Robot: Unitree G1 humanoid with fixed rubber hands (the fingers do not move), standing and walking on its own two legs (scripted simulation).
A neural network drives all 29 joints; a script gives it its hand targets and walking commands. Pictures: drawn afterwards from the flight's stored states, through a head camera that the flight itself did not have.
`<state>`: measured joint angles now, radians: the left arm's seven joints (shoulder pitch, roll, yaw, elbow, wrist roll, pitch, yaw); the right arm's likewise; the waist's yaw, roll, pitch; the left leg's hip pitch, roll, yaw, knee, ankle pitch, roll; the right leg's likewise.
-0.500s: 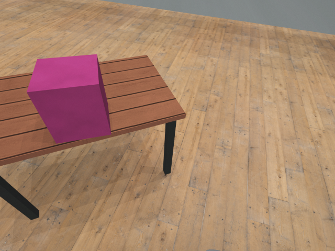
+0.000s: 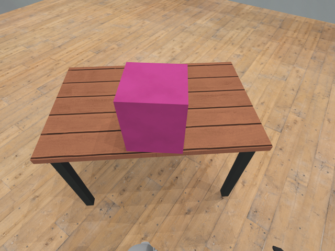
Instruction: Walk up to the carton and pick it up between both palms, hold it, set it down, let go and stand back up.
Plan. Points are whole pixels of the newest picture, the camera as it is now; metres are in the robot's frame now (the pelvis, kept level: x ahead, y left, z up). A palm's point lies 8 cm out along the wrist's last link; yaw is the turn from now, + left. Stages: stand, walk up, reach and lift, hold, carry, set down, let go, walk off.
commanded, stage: walk up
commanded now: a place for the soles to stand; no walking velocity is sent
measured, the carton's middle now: (155, 109) +0.59 +0.06 -0.04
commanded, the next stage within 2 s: none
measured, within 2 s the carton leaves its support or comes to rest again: neither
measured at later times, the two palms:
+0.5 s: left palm (75, 228) +0.21 +0.26 -0.09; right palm (263, 243) +0.18 -0.22 -0.12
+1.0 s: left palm out of the picture +0.15 +0.28 -0.09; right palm (249, 202) +0.27 -0.20 -0.08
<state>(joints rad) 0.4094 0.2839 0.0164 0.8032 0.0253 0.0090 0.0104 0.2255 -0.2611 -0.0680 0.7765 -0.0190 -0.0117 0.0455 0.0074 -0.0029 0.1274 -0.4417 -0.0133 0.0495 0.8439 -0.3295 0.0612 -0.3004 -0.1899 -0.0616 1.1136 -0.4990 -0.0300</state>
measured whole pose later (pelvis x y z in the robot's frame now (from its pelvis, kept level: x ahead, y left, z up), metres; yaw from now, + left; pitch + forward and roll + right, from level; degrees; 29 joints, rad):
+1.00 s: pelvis +0.14 +0.02 +0.04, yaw +8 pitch -1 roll +0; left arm 0.27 0.24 -0.02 0.87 0.00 0.02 -0.01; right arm 0.23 -0.23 0.00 0.79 0.01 -0.01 0.00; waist 0.03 0.01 0.05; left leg -0.19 -0.03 -0.02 0.53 -0.32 0.02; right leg -0.23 -0.13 -0.18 0.53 -0.26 0.04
